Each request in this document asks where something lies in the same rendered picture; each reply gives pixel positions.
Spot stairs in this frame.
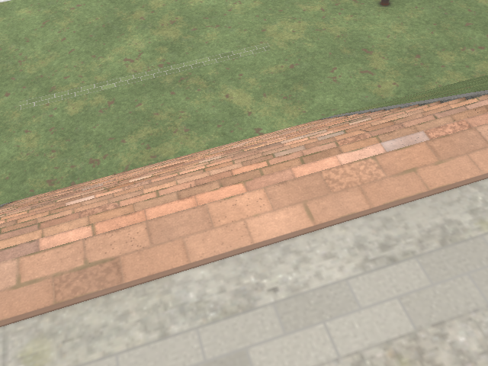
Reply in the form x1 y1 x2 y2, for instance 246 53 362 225
0 95 488 262

